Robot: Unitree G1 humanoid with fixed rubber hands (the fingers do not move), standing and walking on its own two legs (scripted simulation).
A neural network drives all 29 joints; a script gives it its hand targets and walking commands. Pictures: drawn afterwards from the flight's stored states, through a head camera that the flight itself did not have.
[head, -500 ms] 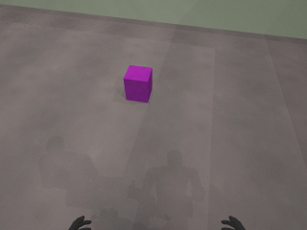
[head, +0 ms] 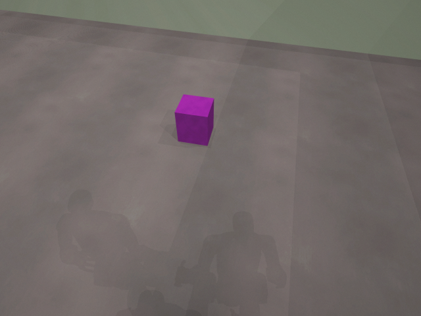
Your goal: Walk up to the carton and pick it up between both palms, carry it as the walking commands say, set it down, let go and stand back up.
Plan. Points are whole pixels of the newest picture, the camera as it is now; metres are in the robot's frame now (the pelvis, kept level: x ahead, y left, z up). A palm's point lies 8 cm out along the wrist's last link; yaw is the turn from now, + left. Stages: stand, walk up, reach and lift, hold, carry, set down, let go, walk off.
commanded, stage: walk up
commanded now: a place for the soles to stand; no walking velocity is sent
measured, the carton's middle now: (195, 120) +1.39 +0.12 -0.64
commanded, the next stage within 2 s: none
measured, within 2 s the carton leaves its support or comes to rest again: neither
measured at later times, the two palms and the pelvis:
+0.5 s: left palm (94, 256) +0.26 +0.28 -0.10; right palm out of the picture +0.12 -0.21 -0.10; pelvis +0.15 +0.04 +0.00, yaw +3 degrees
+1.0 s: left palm (84, 247) +0.30 +0.32 -0.14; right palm (258, 157) +0.57 -0.13 -0.10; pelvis +0.39 +0.08 -0.02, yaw +6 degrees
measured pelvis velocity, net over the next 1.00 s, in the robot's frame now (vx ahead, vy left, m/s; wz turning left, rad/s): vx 0.39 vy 0.08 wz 0.11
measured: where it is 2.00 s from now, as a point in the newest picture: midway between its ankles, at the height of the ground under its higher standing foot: (193, 198)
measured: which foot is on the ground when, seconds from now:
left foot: down 0.00-0.00, up 0.02-0.18, down 0.20-0.60, up 0.62-0.96, down 0.98-1.00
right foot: down 0.00-0.18, up 0.20-0.58, down 0.60-0.98, up 1.00-1.00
